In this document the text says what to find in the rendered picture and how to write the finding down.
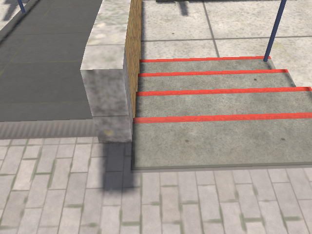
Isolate stairs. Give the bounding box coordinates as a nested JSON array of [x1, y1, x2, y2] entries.
[[135, 56, 312, 118]]

